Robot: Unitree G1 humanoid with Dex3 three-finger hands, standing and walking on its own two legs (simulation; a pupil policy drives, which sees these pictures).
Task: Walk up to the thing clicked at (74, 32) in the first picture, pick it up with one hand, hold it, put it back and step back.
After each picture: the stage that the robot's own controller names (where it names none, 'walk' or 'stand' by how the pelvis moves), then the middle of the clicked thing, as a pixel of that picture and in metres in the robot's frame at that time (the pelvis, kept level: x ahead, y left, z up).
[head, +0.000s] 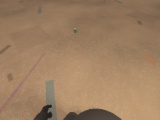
stand; (75, 30) +2.17 +0.55 -0.72
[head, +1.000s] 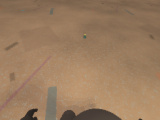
walk; (84, 36) +2.08 +0.22 -0.70
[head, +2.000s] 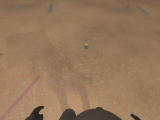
walk; (86, 46) +1.45 +0.11 -0.71
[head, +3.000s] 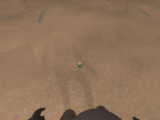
walk; (79, 64) +0.92 +0.18 -0.71
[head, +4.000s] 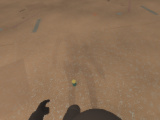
walk; (74, 83) +0.56 +0.27 -0.70
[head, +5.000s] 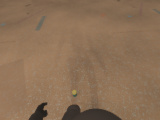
stand; (74, 93) +0.38 +0.21 -0.69
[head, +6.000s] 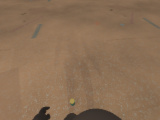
stand; (72, 102) +0.33 +0.20 -0.72
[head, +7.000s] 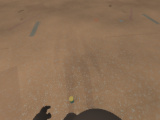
stand; (71, 99) +0.34 +0.22 -0.73
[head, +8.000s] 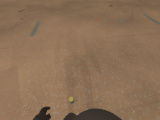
stand; (71, 100) +0.33 +0.22 -0.73
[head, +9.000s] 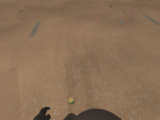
stand; (71, 101) +0.32 +0.22 -0.73
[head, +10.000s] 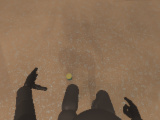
go down; (69, 77) +0.38 +0.21 -0.53
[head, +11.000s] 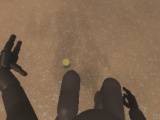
go down; (66, 63) +0.41 +0.24 -0.32
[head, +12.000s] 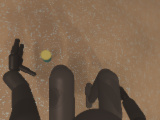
close in; (46, 56) +0.39 +0.28 -0.24
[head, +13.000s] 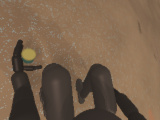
close; (28, 56) +0.38 +0.29 -0.21
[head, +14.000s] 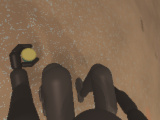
lift; (28, 56) +0.37 +0.29 -0.22
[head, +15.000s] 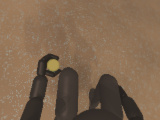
lift; (53, 66) +0.30 +0.27 -0.09
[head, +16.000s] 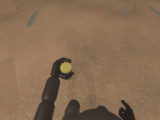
lift; (66, 71) +0.32 +0.17 +0.05
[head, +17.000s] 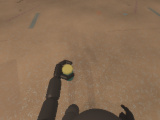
hold; (68, 73) +0.33 +0.17 +0.01
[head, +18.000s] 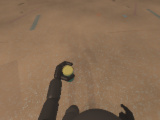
hold; (68, 74) +0.32 +0.17 +0.01
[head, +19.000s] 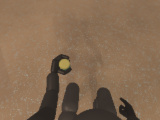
crouch; (65, 66) +0.36 +0.19 -0.06
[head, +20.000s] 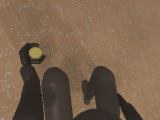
lower; (37, 55) +0.40 +0.27 -0.19
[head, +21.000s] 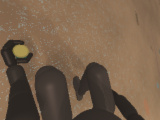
lower; (21, 53) +0.40 +0.29 -0.22
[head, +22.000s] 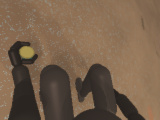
lower; (27, 54) +0.39 +0.29 -0.22
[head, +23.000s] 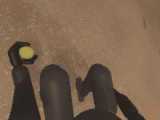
lower; (27, 55) +0.38 +0.29 -0.22
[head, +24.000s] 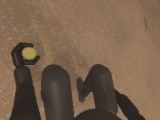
rest; (29, 55) +0.38 +0.29 -0.21
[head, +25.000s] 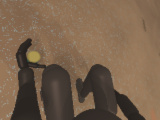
open; (33, 58) +0.37 +0.27 -0.23
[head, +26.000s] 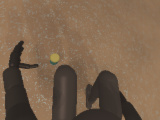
stand; (54, 59) +0.38 +0.25 -0.25
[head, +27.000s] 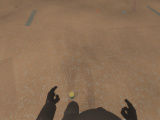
stand; (71, 95) +0.34 +0.18 -0.63
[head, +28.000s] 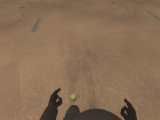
stand; (73, 97) +0.35 +0.19 -0.66
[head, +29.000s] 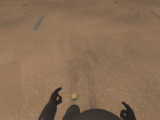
stand; (74, 97) +0.35 +0.18 -0.67
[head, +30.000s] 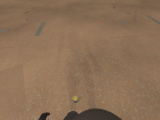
walk; (75, 99) +0.36 +0.18 -0.72
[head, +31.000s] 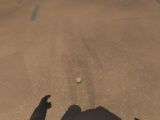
walk; (78, 80) +0.50 +0.15 -0.70
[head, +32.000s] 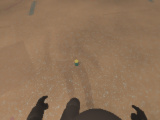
walk; (76, 62) +0.80 +0.25 -0.69
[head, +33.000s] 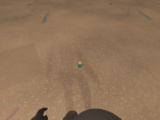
stand; (79, 64) +0.97 +0.20 -0.71
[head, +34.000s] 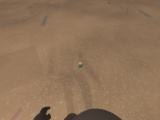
stand; (80, 64) +0.98 +0.21 -0.73
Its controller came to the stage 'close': yes
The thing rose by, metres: 0.72
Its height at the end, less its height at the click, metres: +0.00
